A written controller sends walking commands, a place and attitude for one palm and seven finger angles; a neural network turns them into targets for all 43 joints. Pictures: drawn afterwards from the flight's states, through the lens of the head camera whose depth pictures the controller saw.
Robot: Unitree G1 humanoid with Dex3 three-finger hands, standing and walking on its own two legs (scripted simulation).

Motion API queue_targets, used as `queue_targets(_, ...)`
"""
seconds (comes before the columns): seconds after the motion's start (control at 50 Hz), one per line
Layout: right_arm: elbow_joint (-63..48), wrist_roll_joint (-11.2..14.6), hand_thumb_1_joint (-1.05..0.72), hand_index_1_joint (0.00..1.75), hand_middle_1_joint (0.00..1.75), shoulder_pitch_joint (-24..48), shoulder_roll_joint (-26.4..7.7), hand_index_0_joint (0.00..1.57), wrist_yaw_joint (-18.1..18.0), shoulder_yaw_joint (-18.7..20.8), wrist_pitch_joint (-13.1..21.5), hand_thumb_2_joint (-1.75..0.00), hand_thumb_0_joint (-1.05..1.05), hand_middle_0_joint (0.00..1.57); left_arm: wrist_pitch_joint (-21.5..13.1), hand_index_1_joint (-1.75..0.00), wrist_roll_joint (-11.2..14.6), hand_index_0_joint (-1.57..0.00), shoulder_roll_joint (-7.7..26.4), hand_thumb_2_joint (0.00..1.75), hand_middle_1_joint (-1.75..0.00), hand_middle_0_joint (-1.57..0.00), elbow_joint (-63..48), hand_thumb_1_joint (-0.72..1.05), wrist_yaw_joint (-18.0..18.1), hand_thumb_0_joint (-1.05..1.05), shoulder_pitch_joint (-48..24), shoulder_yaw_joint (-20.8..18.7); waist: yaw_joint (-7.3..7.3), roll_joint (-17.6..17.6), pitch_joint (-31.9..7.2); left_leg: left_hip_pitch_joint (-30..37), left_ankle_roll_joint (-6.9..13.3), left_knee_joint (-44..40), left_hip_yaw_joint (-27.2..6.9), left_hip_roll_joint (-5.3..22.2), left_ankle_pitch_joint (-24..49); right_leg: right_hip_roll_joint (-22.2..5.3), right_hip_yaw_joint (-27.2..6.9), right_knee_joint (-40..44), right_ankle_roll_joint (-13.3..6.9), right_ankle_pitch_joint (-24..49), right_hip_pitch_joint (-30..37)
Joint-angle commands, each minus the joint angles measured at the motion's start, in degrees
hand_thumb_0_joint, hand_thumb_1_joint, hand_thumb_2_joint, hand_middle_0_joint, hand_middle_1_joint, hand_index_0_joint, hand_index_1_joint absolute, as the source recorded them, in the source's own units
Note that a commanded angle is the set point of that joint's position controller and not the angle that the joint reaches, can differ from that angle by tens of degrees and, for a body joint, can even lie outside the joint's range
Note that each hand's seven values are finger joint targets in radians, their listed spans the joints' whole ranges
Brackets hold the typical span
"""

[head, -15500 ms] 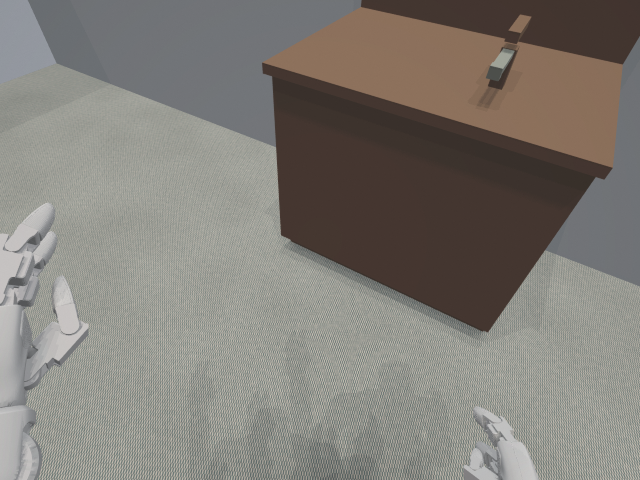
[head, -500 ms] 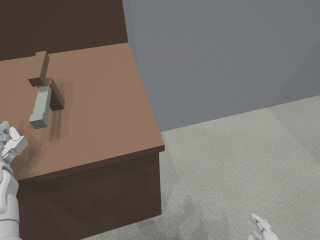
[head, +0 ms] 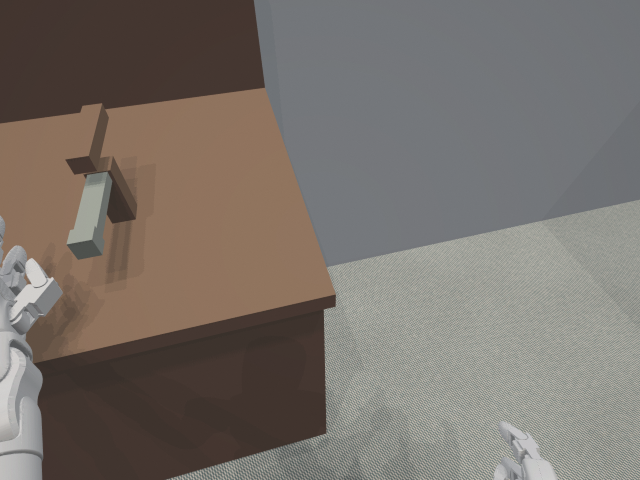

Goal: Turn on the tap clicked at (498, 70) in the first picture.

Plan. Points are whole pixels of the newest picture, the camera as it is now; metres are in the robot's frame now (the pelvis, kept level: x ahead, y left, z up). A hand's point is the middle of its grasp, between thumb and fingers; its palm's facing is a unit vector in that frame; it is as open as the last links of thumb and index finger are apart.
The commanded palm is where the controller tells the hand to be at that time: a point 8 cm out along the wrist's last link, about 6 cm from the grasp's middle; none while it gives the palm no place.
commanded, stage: push the lever round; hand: left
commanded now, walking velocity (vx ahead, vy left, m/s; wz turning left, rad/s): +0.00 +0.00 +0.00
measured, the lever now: (86, 242) +0.34 +0.32 +0.13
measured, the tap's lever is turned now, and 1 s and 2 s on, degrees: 0 3 32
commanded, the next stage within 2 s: none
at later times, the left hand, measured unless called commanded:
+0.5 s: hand (81, 280) +0.30 +0.31 +0.12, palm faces +0.56 -0.82 -0.08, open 7.8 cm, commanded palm +0.25 +0.34 +0.12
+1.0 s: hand (102, 278) +0.30 +0.28 +0.12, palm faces +0.62 -0.78 -0.05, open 7.6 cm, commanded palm +0.26 +0.31 +0.12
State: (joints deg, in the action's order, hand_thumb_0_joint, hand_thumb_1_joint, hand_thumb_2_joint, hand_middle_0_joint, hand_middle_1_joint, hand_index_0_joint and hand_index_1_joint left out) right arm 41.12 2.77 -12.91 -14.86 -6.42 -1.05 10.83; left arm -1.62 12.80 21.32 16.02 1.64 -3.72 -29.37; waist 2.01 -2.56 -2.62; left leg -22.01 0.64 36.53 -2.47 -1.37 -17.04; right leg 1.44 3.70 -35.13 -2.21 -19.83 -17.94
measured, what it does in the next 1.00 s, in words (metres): stands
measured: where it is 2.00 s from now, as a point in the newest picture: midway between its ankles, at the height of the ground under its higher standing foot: outside the picture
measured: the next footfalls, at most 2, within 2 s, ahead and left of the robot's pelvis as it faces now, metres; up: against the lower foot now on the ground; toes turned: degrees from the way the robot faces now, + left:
none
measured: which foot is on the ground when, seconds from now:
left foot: down 0.00-1.00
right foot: down 0.00-1.00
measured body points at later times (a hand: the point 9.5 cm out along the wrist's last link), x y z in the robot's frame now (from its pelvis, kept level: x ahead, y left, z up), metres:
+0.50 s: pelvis +0.00 +0.00 +0.00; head +0.00 -0.02 +0.45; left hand +0.26 +0.35 +0.12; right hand +0.15 -0.25 -0.10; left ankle +0.02 +0.11 -0.73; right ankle -0.02 -0.09 -0.73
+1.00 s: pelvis -0.01 +0.00 +0.00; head -0.01 -0.02 +0.45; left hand +0.26 +0.32 +0.12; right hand +0.16 -0.24 -0.09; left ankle +0.02 +0.11 -0.73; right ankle -0.02 -0.09 -0.73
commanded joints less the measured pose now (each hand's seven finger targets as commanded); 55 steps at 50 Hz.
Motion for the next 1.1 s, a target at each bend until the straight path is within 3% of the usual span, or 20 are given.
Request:
queue_targets(0.0,-7.5,-0.1,-0.9,0.3,0.3,3.4,-7.6,0.2,-0.6,2.9,3.3,-0.9,0.0,0.2,-4.3,-0.15,-0.4,-0.15,16.5,0.9,-0.15,-0.15,-12.8,0.9,0.0,0.0,-14.9,-3.3,-0.64,-2.9,-10.9,7.4,0.8,-5.0,-0.9,0.3,10.7,-0.3,-2.1,5.5,0.7,13.0,0.3)
queue_targets(0.02,-7.7,-0.2,-0.9,0.3,0.3,3.5,-7.7,0.2,-0.5,2.8,3.3,-0.9,0.0,0.2,-4.2,-0.15,-0.4,-0.15,15.3,0.9,-0.15,-0.15,-13.2,0.9,0.0,0.0,-16.2,-1.9,-1.18,-1.6,-10.9,7.2,1.0,-4.8,-0.9,0.1,10.7,-0.4,-2.0,5.4,0.9,13.4,0.2)
queue_targets(0.12,-8.1,-0.2,-0.9,0.3,0.3,3.6,-7.4,0.2,-0.2,2.9,2.7,-0.9,0.0,0.2,-3.7,-0.15,-0.7,-0.15,16.2,0.9,-0.15,-0.15,-12.2,0.9,1.1,0.0,-14.8,-3.4,-0.41,-1.4,-11.7,6.6,0.9,-4.8,-0.5,0.1,11.3,-0.5,-2.2,5.4,1.0,14.5,1.5)
queue_targets(0.18,-8.2,-0.2,-0.9,0.3,0.3,4.1,-7.1,0.2,-0.1,2.8,2.4,-0.9,0.0,0.2,-3.9,-0.15,-1.4,-0.15,16.2,0.9,-0.15,-0.15,-13.9,0.9,2.1,0.0,-15.7,-3.1,-0.14,-3.9,-11.1,7.1,0.8,-5.0,-0.5,0.4,11.4,-0.4,-2.2,5.5,0.8,13.9,1.3)
queue_targets(0.2,-8.4,-0.3,-0.9,0.3,0.3,4.0,-7.1,0.2,0.0,2.7,2.5,-0.9,0.0,0.2,-4.1,-0.15,-1.4,-0.15,14.9,0.9,-0.15,-0.15,-14.1,0.9,2.3,0.0,-16.2,-1.9,-0.61,-2.5,-11.0,7.0,0.9,-5.0,-0.6,0.3,11.2,-0.5,-2.2,5.4,0.9,14.1,1.3)
queue_targets(0.24,-8.7,-0.4,-0.9,0.3,0.3,3.9,-7.3,0.2,0.2,3.0,2.3,-0.9,0.0,0.2,-4.0,-0.15,-1.1,-0.15,15.7,0.9,-0.15,-0.15,-13.4,0.9,2.5,0.0,-12.6,-3.4,0.25,-0.9,-12.0,6.4,0.9,-4.9,-0.3,0.2,12.2,-0.4,-2.2,5.2,0.9,15.4,2.7)
queue_targets(0.28,-8.5,-0.2,-0.9,0.3,0.3,4.3,-7.0,0.2,0.3,2.8,1.9,-0.9,0.0,0.2,-4.0,-0.15,-1.5,-0.15,14.9,0.9,-0.15,-0.15,-14.5,0.9,2.7,0.0,-13.1,-2.5,0.16,-3.4,-10.6,6.5,0.8,-5.0,-0.2,0.4,12.3,-0.5,-2.2,5.4,0.8,15.2,2.3)
queue_targets(0.42,-8.3,-0.2,-0.9,0.3,0.3,4.7,-7.1,0.2,0.0,3.0,1.7,-0.9,0.0,0.2,-3.5,-0.15,-1.1,-0.15,13.5,0.9,-0.15,-0.15,-15.3,0.9,3.7,0.0,-13.7,-1.7,-0.66,-0.5,-10.0,6.1,1.1,-5.1,0.0,0.4,10.2,-0.5,-2.5,5.9,1.1,13.8,1.5)
queue_targets(0.48,-7.9,-0.3,-0.9,0.3,0.3,5.2,-6.9,0.2,-0.2,2.8,1.6,-0.9,0.0,0.2,-4.0,-0.15,-2.0,-0.15,13.7,0.9,-0.15,-0.15,-16.5,0.9,4.3,0.0,-16.6,-0.8,-0.81,-3.2,-9.6,6.6,1.1,-5.3,0.1,0.4,9.4,-0.6,-2.7,6.1,0.9,12.5,1.0)
queue_targets(0.5,-8.1,-0.4,-0.9,0.3,0.3,5.1,-6.7,0.2,-0.1,2.8,1.8,-0.9,0.0,0.2,-4.2,-0.15,-2.0,-0.15,11.4,0.9,-0.15,-0.15,-17.4,0.9,4.3,0.0,-17.2,1.4,-1.2,-3.2,-10.8,7.6,1.1,-5.1,0.0,0.3,9.9,-0.6,-2.7,5.9,0.9,13.1,0.9)
queue_targets(0.54,-8.1,-0.4,-0.9,0.3,0.3,4.8,-6.9,0.2,0.0,3.0,1.8,-0.9,0.0,0.2,-4.2,-0.15,-1.8,-0.15,12.0,0.9,-0.15,-0.15,-16.5,0.9,4.4,0.0,-15.2,0.6,-0.82,-1.3,-11.7,7.3,1.1,-5.0,0.1,0.4,10.5,-0.5,-2.7,5.7,1.0,14.1,1.8)
queue_targets(0.58,-8.0,-0.4,-0.9,0.3,0.3,5.1,-6.6,0.2,0.1,3.0,1.7,-0.9,0.0,0.2,-4.5,-0.15,-2.2,-0.15,11.9,0.9,-0.15,-0.15,-17.5,0.9,4.9,0.0,-14.6,0.5,-0.23,-2.5,-11.7,7.7,0.8,-5.1,0.0,0.5,11.8,-0.5,-2.5,5.5,0.8,14.9,2.5)
queue_targets(0.62,-8.4,-0.4,-0.9,0.3,0.3,5.4,-6.5,0.2,0.3,3.0,1.9,-0.9,0.0,0.2,-4.4,-0.15,-1.8,-0.15,9.6,0.9,-0.15,-0.15,-18.1,0.9,5.3,0.0,-13.7,2.0,-0.32,-1.6,-11.8,7.9,0.8,-5.1,0.0,0.5,11.9,-0.5,-2.3,5.4,0.9,15.4,2.4)
queue_targets(0.66,-8.6,-0.5,-0.9,0.3,0.3,5.7,-6.7,0.2,0.3,3.1,1.8,-0.9,0.0,0.2,-3.9,-0.15,-1.5,-0.15,9.5,0.9,-0.15,-0.15,-17.7,0.9,6.1,0.0,-12.1,1.3,-0.09,0.9,-11.5,6.9,1.0,-5.0,0.2,0.3,11.5,-0.6,-2.4,5.6,1.2,15.6,2.7)
queue_targets(0.68,-8.1,-0.4,-0.9,0.3,0.3,5.9,-6.5,0.2,0.2,2.9,1.4,-0.9,0.0,0.2,-3.9,-0.15,-2.1,-0.15,10.4,0.9,-0.15,-0.15,-17.8,0.9,6.9,0.0,-13.1,0.6,-0.13,-0.1,-10.2,6.7,1.0,-5.1,0.3,0.5,11.3,-0.7,-2.4,5.8,1.1,15.1,2.5)
queue_targets(0.7,-8.5,-0.5,-0.9,0.3,0.3,6.3,-6.3,0.2,0.3,2.8,1.4,-0.9,0.0,0.2,-3.7,-0.15,-2.1,-0.15,7.8,0.9,-0.15,-0.15,-18.5,0.9,7.2,0.0,-13.9,3.1,-0.54,-1.2,-10.1,6.8,0.9,-5.2,0.3,0.3,10.3,-0.8,-2.6,5.9,1.2,14.2,1.8)
queue_targets(0.74,-8.3,-0.6,-0.9,0.3,0.3,6.4,-6.4,0.2,0.2,2.9,1.3,-0.9,0.0,0.2,-3.2,-0.15,-2.4,-0.15,8.9,0.9,-0.15,-0.15,-18.1,0.9,8.5,0.0,-15.0,2.0,-0.54,0.5,-9.7,6.2,0.9,-5.3,0.2,0.3,9.4,-0.8,-2.6,6.1,1.1,13.3,1.9)
queue_targets(0.9,-8.3,-1.0,-0.9,0.3,0.3,7.9,-5.9,0.2,0.3,2.6,0.3,-0.9,0.0,0.2,-2.5,-0.15,-4.6,-0.15,4.6,0.9,-0.15,-0.15,-20.1,0.9,12.3,0.0,-17.9,6.6,-1.09,-1.9,-10.5,7.4,0.8,-5.3,0.2,0.4,8.4,-1.0,-2.7,6.2,0.9,11.5,1.1)
queue_targets(0.96,-8.3,-1.1,-0.9,0.3,0.3,8.2,-6.0,0.2,0.3,2.5,0.1,-0.9,0.0,0.2,-2.0,-0.15,-4.6,-0.15,3.7,0.9,-0.15,-0.15,-19.5,0.9,13.5,0.0,-18.0,7.3,-0.97,0.4,-10.6,6.9,0.8,-5.2,0.0,0.3,8.8,-1.0,-2.7,6.1,1.0,12.3,1.6)
queue_targets(1.08,-7.8,-1.5,-0.9,0.3,0.3,9.4,-5.7,0.2,0.1,2.3,-0.7,-0.9,0.0,0.2,-1.5,-0.15,-6.7,-0.15,1.0,0.9,-0.15,-0.15,-20.8,0.9,17.2,0.0,-23.2,10.6,-1.54,-0.9,-10.5,7.9,0.6,-5.6,-0.4,0.5,6.8,-1.1,-2.6,6.5,0.8,9.3,0.4)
